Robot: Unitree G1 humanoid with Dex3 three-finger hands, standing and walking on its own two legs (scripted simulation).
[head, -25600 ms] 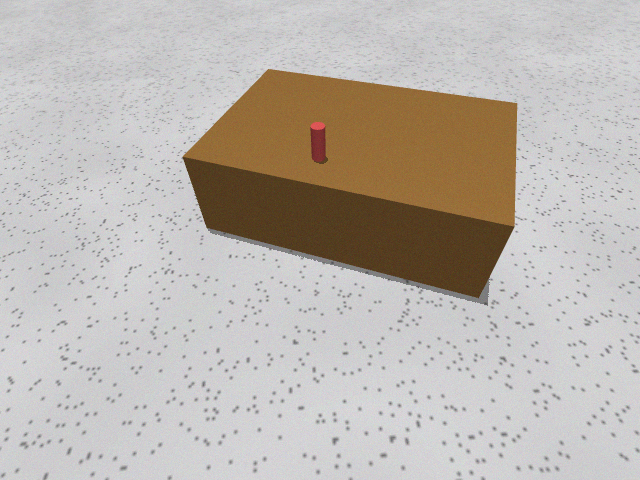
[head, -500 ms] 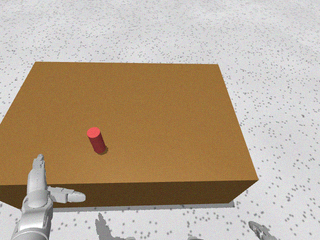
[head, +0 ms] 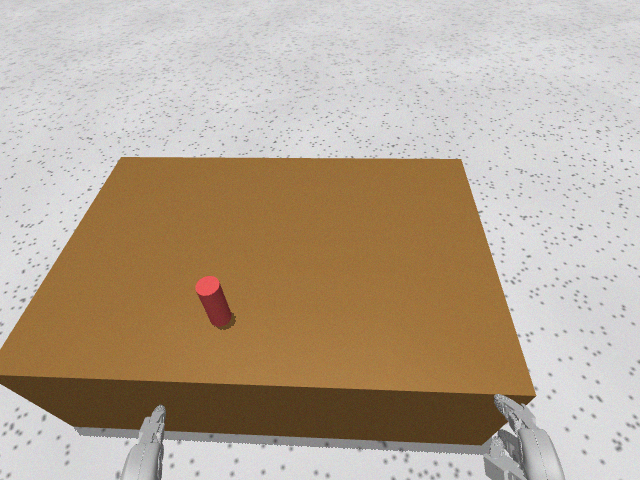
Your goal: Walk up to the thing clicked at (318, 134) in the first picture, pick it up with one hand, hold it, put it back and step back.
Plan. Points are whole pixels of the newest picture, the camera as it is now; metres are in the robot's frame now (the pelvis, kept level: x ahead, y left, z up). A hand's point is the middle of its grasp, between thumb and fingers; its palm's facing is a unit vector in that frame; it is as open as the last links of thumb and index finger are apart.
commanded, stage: home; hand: left
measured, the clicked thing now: (214, 302) +0.55 +0.27 -0.28
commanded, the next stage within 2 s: stand in 1.66 s
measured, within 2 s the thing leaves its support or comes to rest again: neither
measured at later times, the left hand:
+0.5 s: hand out of the picture +0.13 +0.24 -0.09, palm faces -0.04 -0.92 -0.39, open 17.5 cm
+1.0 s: hand out of the picture +0.04 +0.27 -0.11, palm faces -0.02 -0.92 -0.38, open 17.6 cm
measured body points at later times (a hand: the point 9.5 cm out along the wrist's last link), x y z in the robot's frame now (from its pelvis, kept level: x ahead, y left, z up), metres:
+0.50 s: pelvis +0.00 +0.01 +0.02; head -0.01 -0.01 +0.47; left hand +0.13 +0.29 -0.07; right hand +0.10 -0.26 -0.11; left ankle +0.00 +0.13 -0.70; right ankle +0.00 -0.09 -0.70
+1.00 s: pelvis -0.01 +0.03 +0.04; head -0.02 +0.01 +0.49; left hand +0.04 +0.32 -0.08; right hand +0.05 -0.26 -0.10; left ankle +0.00 +0.13 -0.70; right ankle +0.00 -0.09 -0.70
